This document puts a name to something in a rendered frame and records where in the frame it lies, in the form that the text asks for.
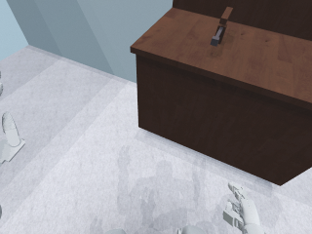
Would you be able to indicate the robot left hand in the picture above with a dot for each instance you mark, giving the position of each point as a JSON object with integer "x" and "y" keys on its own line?
{"x": 9, "y": 147}

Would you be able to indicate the counter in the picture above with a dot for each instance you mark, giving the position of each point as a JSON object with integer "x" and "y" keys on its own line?
{"x": 246, "y": 102}

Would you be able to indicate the tap lever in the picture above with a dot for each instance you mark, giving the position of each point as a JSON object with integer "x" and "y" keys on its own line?
{"x": 215, "y": 39}

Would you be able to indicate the robot right forearm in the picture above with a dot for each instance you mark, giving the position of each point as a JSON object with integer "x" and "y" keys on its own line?
{"x": 253, "y": 229}

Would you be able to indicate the robot right hand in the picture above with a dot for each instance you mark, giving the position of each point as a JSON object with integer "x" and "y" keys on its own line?
{"x": 243, "y": 213}

